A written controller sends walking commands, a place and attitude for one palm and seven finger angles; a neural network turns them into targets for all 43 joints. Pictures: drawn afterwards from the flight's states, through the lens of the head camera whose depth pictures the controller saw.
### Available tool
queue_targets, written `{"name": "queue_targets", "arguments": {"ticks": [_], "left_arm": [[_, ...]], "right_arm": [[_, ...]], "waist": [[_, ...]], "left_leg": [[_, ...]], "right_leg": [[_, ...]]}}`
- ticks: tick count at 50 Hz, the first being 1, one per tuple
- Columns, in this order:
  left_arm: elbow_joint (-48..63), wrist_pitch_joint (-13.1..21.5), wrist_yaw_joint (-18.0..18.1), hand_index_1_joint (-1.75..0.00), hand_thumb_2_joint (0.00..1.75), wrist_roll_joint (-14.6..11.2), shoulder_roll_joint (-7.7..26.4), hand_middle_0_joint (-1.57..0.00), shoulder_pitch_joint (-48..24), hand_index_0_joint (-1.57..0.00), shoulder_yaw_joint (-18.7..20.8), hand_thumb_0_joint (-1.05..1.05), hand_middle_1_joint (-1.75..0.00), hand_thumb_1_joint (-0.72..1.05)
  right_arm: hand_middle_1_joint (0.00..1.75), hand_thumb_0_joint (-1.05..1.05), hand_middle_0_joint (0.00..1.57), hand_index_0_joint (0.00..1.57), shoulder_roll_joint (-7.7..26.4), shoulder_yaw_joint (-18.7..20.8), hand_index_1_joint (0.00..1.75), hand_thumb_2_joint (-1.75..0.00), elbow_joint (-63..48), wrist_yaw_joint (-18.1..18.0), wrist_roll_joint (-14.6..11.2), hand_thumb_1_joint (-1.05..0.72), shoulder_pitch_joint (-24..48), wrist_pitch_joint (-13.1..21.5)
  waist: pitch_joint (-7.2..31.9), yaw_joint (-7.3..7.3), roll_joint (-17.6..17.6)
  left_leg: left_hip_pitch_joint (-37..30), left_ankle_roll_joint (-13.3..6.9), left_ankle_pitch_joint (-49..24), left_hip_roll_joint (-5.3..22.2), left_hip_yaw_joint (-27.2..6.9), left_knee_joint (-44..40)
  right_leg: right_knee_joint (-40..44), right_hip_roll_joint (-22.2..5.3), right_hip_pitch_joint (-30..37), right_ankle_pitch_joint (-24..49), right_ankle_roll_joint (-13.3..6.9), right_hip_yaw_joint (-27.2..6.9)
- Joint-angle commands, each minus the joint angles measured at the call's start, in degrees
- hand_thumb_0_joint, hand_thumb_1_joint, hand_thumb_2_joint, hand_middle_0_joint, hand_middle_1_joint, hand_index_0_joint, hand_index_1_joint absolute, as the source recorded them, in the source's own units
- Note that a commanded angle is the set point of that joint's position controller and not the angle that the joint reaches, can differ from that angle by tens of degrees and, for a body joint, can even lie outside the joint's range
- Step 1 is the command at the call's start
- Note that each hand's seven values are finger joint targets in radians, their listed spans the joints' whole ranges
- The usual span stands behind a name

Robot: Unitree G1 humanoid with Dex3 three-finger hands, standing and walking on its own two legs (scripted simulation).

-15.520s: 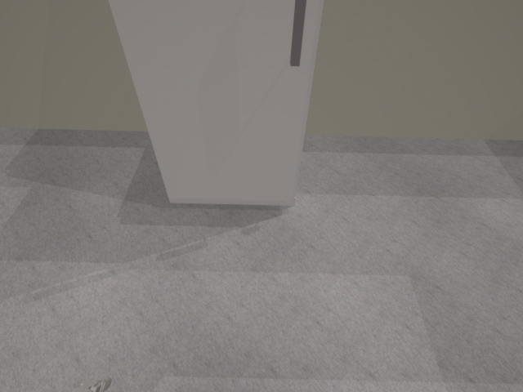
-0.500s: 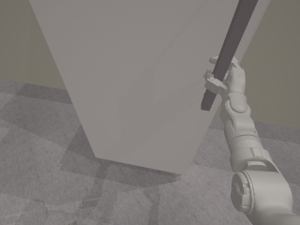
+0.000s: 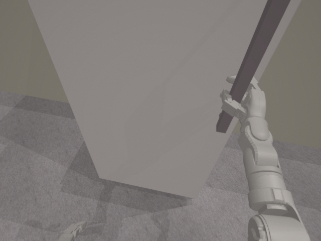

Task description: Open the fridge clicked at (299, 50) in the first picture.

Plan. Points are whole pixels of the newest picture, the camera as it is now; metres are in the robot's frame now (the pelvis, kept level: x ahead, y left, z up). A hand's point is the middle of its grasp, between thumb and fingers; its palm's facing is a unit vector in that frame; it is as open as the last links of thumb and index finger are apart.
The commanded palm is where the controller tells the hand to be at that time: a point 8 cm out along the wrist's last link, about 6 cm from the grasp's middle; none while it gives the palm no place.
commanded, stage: pull the door a little, standing still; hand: right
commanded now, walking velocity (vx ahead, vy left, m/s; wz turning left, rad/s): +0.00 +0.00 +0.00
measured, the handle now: (247, 61) +0.47 -0.13 +0.25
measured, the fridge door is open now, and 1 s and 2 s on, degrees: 0 14 47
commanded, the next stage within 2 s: walk backward, drawing the door open in 0.50 s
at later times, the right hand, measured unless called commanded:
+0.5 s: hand (226, 108) +0.40 -0.10 +0.16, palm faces +0.06 +1.00 +0.01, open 6.3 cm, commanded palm +0.32 -0.15 +0.16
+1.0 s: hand (216, 144) +0.30 -0.07 +0.15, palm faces +0.18 +0.95 -0.25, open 7.2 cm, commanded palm +0.25 -0.12 +0.15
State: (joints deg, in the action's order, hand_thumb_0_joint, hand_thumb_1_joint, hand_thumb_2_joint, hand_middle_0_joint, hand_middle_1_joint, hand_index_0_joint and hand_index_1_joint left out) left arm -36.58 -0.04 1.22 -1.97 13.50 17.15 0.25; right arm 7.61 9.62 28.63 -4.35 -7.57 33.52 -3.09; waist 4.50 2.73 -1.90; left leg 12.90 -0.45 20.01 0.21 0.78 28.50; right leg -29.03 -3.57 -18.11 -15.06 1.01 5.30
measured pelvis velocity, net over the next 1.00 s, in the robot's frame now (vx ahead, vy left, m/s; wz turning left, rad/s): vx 0.07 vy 0.06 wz -0.07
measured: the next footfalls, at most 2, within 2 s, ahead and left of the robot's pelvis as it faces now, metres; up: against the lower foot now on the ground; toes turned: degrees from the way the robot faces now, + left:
left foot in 0.90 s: +0.10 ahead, +0.08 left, +0.00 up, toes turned +2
right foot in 1.18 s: +0.09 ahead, -0.01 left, +0.00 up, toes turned -14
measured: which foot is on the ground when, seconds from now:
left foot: down 0.00-0.76, up 0.78-0.88, down 0.90-1.00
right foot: down 0.00-0.92, up 0.94-1.00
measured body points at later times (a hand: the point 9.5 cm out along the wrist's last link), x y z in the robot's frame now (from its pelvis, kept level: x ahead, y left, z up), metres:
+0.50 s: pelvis +0.04 +0.01 +0.01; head +0.04 +0.03 +0.46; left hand +0.19 +0.24 -0.10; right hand +0.39 -0.16 +0.16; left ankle -0.06 +0.11 -0.73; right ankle -0.01 -0.14 -0.73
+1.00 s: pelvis +0.07 +0.06 +0.00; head +0.10 +0.13 +0.45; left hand +0.27 +0.26 -0.11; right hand +0.28 -0.12 +0.17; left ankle +0.06 +0.08 -0.73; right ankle -0.01 -0.11 -0.69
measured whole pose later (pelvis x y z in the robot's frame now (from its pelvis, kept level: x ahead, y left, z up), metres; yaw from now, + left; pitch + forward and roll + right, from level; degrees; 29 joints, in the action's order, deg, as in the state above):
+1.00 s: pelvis +0.07 +0.06 +0.00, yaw -4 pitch +1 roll -4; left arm -27.4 -3.5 3.3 1.3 12.0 9.1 -1.1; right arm 8.7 0.4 -26.2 -4.5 -4.0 -20.6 2.4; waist -1.6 0.0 -6.0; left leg 14.2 -5.9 16.0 -1.6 7.5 28.4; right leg -45.7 -0.4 -17.2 -24.1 -0.5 -1.5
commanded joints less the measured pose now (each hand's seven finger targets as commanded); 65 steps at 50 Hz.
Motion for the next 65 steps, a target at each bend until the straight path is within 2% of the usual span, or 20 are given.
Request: {"name": "queue_targets", "arguments": {"ticks": [1,4,13,30,31,34,36,39,42,45,47,49,52,54,56,57,58,59,62,65], "left_arm": [[8.3,1.3,0.6,-0.3,0.9,-0.2,6.5,-0.2,-4.1,-0.2,2.3,0.0,-0.3,0.9],[6.5,0.8,1.3,-0.3,0.9,0.0,6.7,-0.2,-3.0,-0.2,2.4,0.0,-0.3,0.9],[9.3,0.2,0.9,-0.3,0.9,0.4,5.8,-0.2,-6.2,-0.2,1.9,0.0,-0.3,0.9],[17.1,-0.2,-2.0,-0.3,0.9,0.3,3.0,-0.2,-14.8,-0.2,0.1,0.0,-0.3,0.9],[16.0,-1.4,0.7,-0.3,0.9,1.7,5.9,-0.2,-13.2,-0.2,-0.1,0.0,-0.3,0.9],[15.8,-2.8,2.1,-0.3,0.9,2.9,4.8,-0.2,-12.4,-0.2,0.2,0.0,-0.3,0.9],[16.5,-3.4,1.7,-0.3,0.9,2.7,4.7,-0.2,-10.9,-0.2,0.4,0.0,-0.3,0.9],[17.1,-2.6,0.0,-0.3,0.9,4.0,4.3,-0.2,-11.4,-0.2,1.2,0.0,-0.3,0.9],[17.8,-1.9,-0.2,-0.3,0.9,3.5,2.8,-0.2,-11.9,-0.2,0.6,0.0,-0.3,0.9],[20.0,-1.9,1.6,-0.3,0.9,3.4,1.8,-0.2,-14.1,-0.2,-0.4,0.0,-0.3,0.9],[19.7,-0.6,2.5,-0.3,0.9,2.5,0.6,-0.2,-13.4,-0.2,0.0,0.0,-0.3,0.9],[17.9,1.3,3.4,-0.3,0.9,3.6,0.5,-0.2,-12.5,-0.2,0.3,0.0,-0.3,0.9],[15.7,1.8,4.1,-0.3,0.9,3.6,-1.1,-0.2,-12.4,-0.2,-0.1,0.0,-0.3,0.9],[13.9,2.3,4.5,-0.3,0.9,3.2,-0.8,-0.2,-11.6,-0.2,0.3,0.0,-0.3,0.9],[13.0,3.5,4.6,-0.3,0.9,2.6,0.0,-0.2,-8.1,-0.2,0.8,0.0,-0.3,0.9],[13.3,4.1,4.4,-0.3,0.9,3.0,1.9,-0.2,-7.9,-0.2,1.1,0.0,-0.3,0.9],[17.4,3.7,3.4,-0.3,0.9,5.9,4.2,-0.2,-13.8,-0.2,1.8,0.0,-0.3,0.9],[16.0,2.5,2.5,-0.3,0.9,4.4,4.6,-0.2,-12.9,-0.2,3.3,0.0,-0.3,0.9],[12.5,6.0,2.6,-0.3,0.9,3.9,2.3,-0.2,-16.7,-0.2,1.9,0.0,-0.3,0.9],[11.1,8.8,3.1,-0.3,0.9,3.1,2.4,-0.2,-13.4,-0.2,2.2,0.0,-0.3,0.9]], "right_arm": [[1.4,0.0,0.45,0.45,8.4,1.6,1.4,-0.9,-18.2,1.2,-0.5,-0.9,15.9,0.9],[1.4,0.0,0.45,0.45,6.3,-1.5,1.4,-0.9,-16.4,0.1,-0.2,-0.9,25.2,-1.0],[1.4,0.0,0.45,0.45,3.3,-3.1,1.4,-0.9,-23.7,1.1,-0.9,-0.9,11.4,-1.8],[1.4,0.0,0.45,0.45,2.2,-7.5,1.4,-0.9,-72.1,1.8,-2.0,-0.9,-36.7,-7.0],[1.4,0.0,0.45,0.45,15.4,-4.2,1.4,-0.9,-69.2,0.4,3.7,-0.9,-18.5,0.3],[1.4,0.0,0.45,0.45,6.9,-9.9,1.4,-0.9,-65.3,0.9,4.5,-0.9,-35.4,5.9],[1.4,0.0,0.45,0.45,6.1,-10.8,1.4,-0.9,-68.2,0.8,4.2,-0.9,-38.8,7.6],[1.4,0.0,0.45,0.45,5.1,-12.0,1.4,-0.9,-71.6,-0.3,5.2,-0.9,-41.0,7.9],[1.4,0.0,0.45,0.45,6.2,-9.5,1.4,-0.9,-72.7,-1.3,5.4,-0.9,-46.2,8.3],[1.4,0.0,0.45,0.45,9.0,-5.9,1.4,-0.9,-71.2,-1.2,4.8,-0.9,-52.2,8.5],[1.4,0.0,0.45,0.45,8.2,-4.3,1.4,-0.9,-65.3,-0.5,5.4,-0.9,-55.9,9.8],[1.4,0.0,0.45,0.45,7.8,-3.8,1.4,-0.9,-62.9,0.1,6.4,-0.9,-55.6,11.5],[1.4,0.0,0.45,0.45,6.0,-5.4,1.4,-0.9,-69.3,0.6,7.3,-0.9,-50.2,12.9],[1.4,0.0,0.45,0.45,6.4,-6.5,1.4,-0.9,-70.1,0.2,7.4,-0.9,-49.6,13.0],[1.4,0.0,0.45,0.45,6.9,-7.3,1.4,-0.9,-73.0,-0.2,7.4,-0.9,-46.7,13.8],[1.4,0.0,0.45,0.45,6.4,-8.3,1.4,-0.9,-72.9,-0.3,6.5,-0.9,-46.2,14.6],[1.4,0.0,0.45,0.45,7.2,-6.9,1.4,-0.9,-74.6,-1.4,8.2,-0.9,-46.8,15.9],[1.4,0.0,0.45,0.45,10.1,-6.4,1.4,-0.9,-73.0,-2.4,9.6,-0.9,-44.8,15.1],[1.4,0.0,0.45,0.45,9.3,-4.2,1.4,-0.9,-75.7,-1.0,8.1,-0.9,-45.4,14.1],[1.4,0.0,0.45,0.45,7.0,-5.7,1.4,-0.9,-75.8,-2.5,7.8,-0.9,-41.8,13.8]], "waist": [[18.6,-3.76,4.2],[15.9,-0.59,6.3],[19.1,-3.67,5.1],[12.7,-6.1,3.3],[5.7,-1.62,4.4],[7.6,-1.94,3.1],[10.1,-0.43,-3.1],[7.2,-0.29,-13.2],[6.5,-0.74,-9.3],[5.1,-2.18,1.9],[4.8,-5.06,21.1],[5.4,-4.89,22.7],[8.0,-2.91,13.3],[6.9,-2.1,11.6],[6.5,1.9,9.9],[6.1,3.83,-7.1],[10.2,-2.68,-14.4],[6.8,-0.35,-2.0],[-4.7,-3.13,-3.4],[-0.5,-3.02,-10.8]], "left_leg": [[-8.3,0.3,-45.7,-1.1,1.7,-0.2],[-4.7,0.5,-42.5,-1.4,1.9,-1.6],[-8.8,0.2,-46.4,-0.7,2.3,-0.8],[-12.5,1.1,-53.6,1.0,3.0,-0.3],[-4.0,2.6,-53.6,2.7,-0.6,-4.4],[-5.8,2.3,-54.0,2.3,3.3,0.4],[2.0,3.4,-42.7,-1.5,5.1,8.9],[18.0,2.3,2.9,-4.0,3.1,13.2],[12.3,1.4,-5.6,-2.3,2.7,-1.7],[-12.0,1.4,-50.6,4.3,-0.1,-7.1],[-17.8,6.1,-81.1,11.9,-2.9,-2.1],[-18.1,9.9,-86.0,13.7,-1.9,-0.6],[-12.1,4.0,-63.7,11.3,4.0,-3.3],[-7.9,6.5,-59.0,9.0,8.0,-5.1],[3.0,14.9,-60.7,0.9,13.9,4.9],[14.3,16.9,-35.1,-4.2,11.2,33.6],[15.1,7.7,7.9,-1.1,-6.0,58.9],[13.0,4.6,11.4,-1.7,-9.2,62.3],[19.1,4.0,2.6,2.9,-8.8,47.4],[4.9,3.9,1.7,-1.5,1.7,23.0]], "right_leg": [[-1.0,3.4,12.9,31.1,-3.1,-0.9],[-1.7,3.0,14.4,30.7,-3.3,-1.8],[-0.8,3.3,16.4,34.4,-3.1,-2.3],[0.9,2.3,13.8,35.3,-2.7,-2.4],[-3.1,1.9,13.1,34.6,-4.2,-0.8],[-2.2,1.6,14.1,37.8,-4.2,-3.0],[-0.5,-1.0,25.4,59.9,-5.3,-5.6],[1.4,-8.4,36.5,78.3,-8.1,-14.3],[-1.4,-6.7,33.2,66.1,-5.2,-10.9],[-4.2,-0.3,5.9,22.7,-1.8,-5.7],[-21.4,7.1,-9.1,-14.2,-2.1,-3.3],[-28.5,7.2,-12.6,-16.3,-2.2,-5.0],[-25.3,5.6,-5.7,-11.0,-0.7,0.6],[-15.8,5.7,1.3,-8.8,-0.6,5.4],[7.3,5.5,18.8,0.1,-2.2,8.0],[25.1,-6.6,29.9,18.4,-6.9,-5.1],[14.5,-26.7,18.0,36.2,-14.7,-32.7],[14.5,-29.0,9.0,35.9,-17.7,-41.1],[16.5,-19.6,-2.7,0.9,-13.5,-30.2],[14.1,-7.3,-4.2,-4.5,-6.7,-15.4]]}}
